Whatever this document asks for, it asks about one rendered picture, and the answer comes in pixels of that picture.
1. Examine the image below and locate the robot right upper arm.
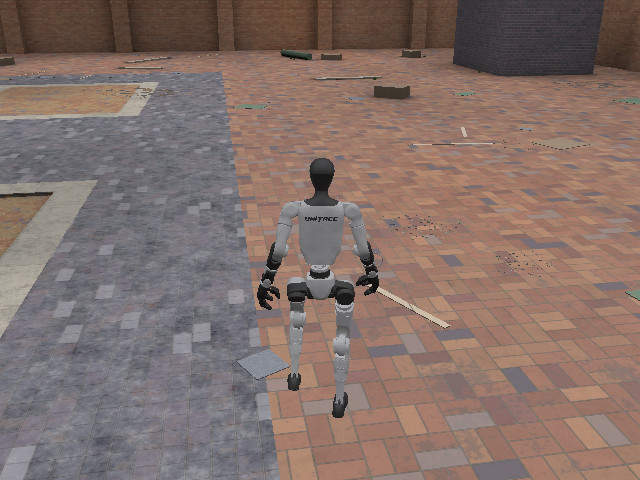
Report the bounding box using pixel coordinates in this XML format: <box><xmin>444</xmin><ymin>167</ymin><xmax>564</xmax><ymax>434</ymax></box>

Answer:
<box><xmin>342</xmin><ymin>202</ymin><xmax>370</xmax><ymax>257</ymax></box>

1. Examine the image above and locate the left robot thigh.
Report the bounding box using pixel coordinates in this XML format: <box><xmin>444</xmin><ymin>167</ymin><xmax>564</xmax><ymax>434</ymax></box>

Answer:
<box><xmin>287</xmin><ymin>277</ymin><xmax>307</xmax><ymax>329</ymax></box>

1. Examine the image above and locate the robot left upper arm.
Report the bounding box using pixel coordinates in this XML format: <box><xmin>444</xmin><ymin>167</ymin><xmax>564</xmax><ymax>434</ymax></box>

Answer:
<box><xmin>273</xmin><ymin>201</ymin><xmax>301</xmax><ymax>258</ymax></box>

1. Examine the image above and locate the robot right forearm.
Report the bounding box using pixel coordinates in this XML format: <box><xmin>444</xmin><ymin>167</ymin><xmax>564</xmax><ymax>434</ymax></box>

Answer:
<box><xmin>359</xmin><ymin>241</ymin><xmax>378</xmax><ymax>278</ymax></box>

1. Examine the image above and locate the robot left forearm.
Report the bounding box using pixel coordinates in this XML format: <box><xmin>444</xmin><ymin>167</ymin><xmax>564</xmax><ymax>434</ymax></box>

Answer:
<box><xmin>260</xmin><ymin>242</ymin><xmax>282</xmax><ymax>288</ymax></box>

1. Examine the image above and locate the robot left hand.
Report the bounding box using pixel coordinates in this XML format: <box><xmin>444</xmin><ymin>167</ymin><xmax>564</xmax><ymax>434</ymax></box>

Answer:
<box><xmin>257</xmin><ymin>284</ymin><xmax>280</xmax><ymax>310</ymax></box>

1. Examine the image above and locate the robot right hand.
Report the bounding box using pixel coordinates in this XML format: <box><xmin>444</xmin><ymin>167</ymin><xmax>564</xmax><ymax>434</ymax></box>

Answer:
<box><xmin>356</xmin><ymin>274</ymin><xmax>379</xmax><ymax>296</ymax></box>

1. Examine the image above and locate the left robot foot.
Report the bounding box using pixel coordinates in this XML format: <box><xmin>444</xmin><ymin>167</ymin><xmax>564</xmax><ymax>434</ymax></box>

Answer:
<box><xmin>287</xmin><ymin>373</ymin><xmax>301</xmax><ymax>391</ymax></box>

